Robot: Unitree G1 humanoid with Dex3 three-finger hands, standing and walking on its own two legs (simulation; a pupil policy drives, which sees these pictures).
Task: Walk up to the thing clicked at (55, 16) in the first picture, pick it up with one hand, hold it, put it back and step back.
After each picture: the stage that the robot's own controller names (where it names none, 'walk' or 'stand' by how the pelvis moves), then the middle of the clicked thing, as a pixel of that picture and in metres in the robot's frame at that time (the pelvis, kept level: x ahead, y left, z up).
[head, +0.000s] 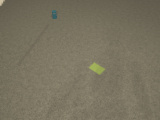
stand; (54, 14) +2.12 +0.41 -0.72
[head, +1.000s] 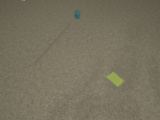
walk; (77, 14) +2.01 +0.21 -0.71
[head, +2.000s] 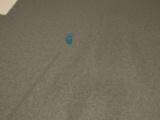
walk; (69, 38) +1.41 +0.16 -0.69
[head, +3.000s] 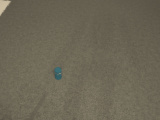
walk; (58, 73) +0.91 +0.19 -0.71
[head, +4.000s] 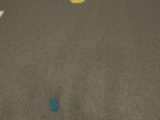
walk; (54, 105) +0.56 +0.23 -0.70
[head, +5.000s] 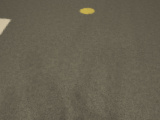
stand; out of the picture +0.38 +0.17 -0.70
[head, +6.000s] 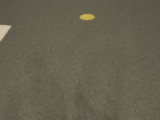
stand; out of the picture +0.35 +0.18 -0.71
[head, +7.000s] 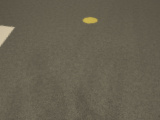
stand; out of the picture +0.33 +0.17 -0.72
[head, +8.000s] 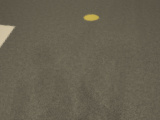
stand; out of the picture +0.30 +0.18 -0.72
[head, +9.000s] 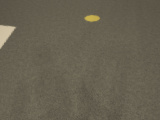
stand; out of the picture +0.30 +0.18 -0.72
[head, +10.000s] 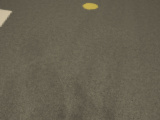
stand; out of the picture +0.36 +0.16 -0.71
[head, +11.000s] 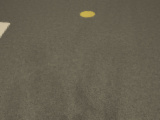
stand; out of the picture +0.32 +0.18 -0.71
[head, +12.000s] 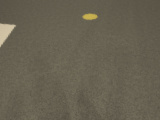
stand; out of the picture +0.38 +0.18 -0.73
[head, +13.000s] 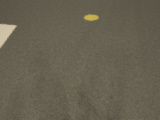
stand; out of the picture +0.36 +0.17 -0.73
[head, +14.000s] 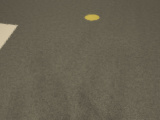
stand; out of the picture +0.36 +0.17 -0.73
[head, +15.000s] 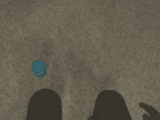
go down; (39, 69) +0.44 +0.18 -0.39
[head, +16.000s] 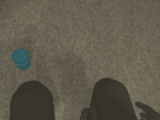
go down; (22, 59) +0.45 +0.22 -0.30
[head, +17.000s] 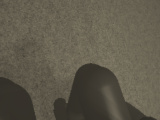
close in; out of the picture +0.43 +0.26 -0.23
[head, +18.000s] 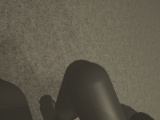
close; out of the picture +0.43 +0.27 -0.23
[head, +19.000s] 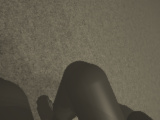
lift; out of the picture +0.40 +0.25 -0.23
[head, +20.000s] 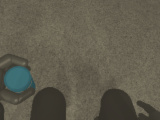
lift; (21, 83) +0.31 +0.21 -0.05
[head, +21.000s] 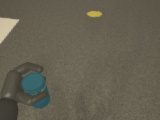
hold; (37, 91) +0.32 +0.16 +0.04
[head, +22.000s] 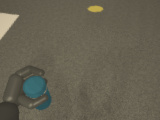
hold; (38, 93) +0.31 +0.16 +0.02
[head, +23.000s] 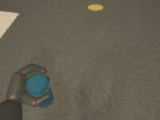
crouch; (41, 91) +0.32 +0.15 +0.02
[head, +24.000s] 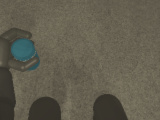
crouch; (27, 55) +0.43 +0.18 -0.06
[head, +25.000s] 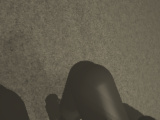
lower; out of the picture +0.43 +0.27 -0.22
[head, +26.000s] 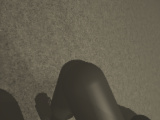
lower; out of the picture +0.44 +0.28 -0.23
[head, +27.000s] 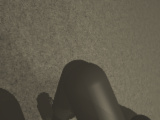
lower; out of the picture +0.44 +0.29 -0.23
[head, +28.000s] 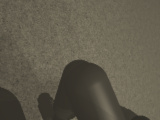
lower; out of the picture +0.44 +0.28 -0.23
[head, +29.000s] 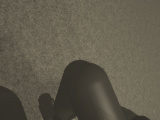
loosen; out of the picture +0.43 +0.27 -0.23
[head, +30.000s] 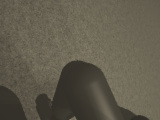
withdraw; out of the picture +0.43 +0.26 -0.24
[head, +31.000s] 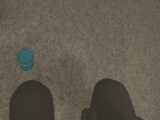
walk; (26, 60) +0.45 +0.21 -0.30
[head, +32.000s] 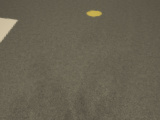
stand; out of the picture +0.38 +0.13 -0.66
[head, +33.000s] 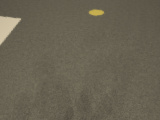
stand; out of the picture +0.40 +0.14 -0.67
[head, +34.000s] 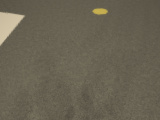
stand; out of the picture +0.39 +0.14 -0.68
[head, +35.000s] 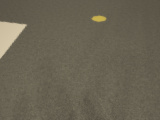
walk; out of the picture +0.41 +0.14 -0.72
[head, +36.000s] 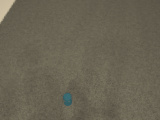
walk; (67, 99) +0.54 +0.12 -0.70
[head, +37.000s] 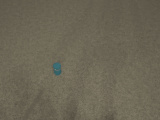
walk; (57, 69) +0.81 +0.20 -0.70
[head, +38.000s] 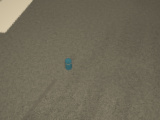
stand; (68, 64) +1.06 +0.17 -0.71
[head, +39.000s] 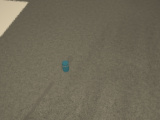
stand; (65, 66) +1.05 +0.18 -0.73
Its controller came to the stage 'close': yes
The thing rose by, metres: 0.73
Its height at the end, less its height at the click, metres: +0.00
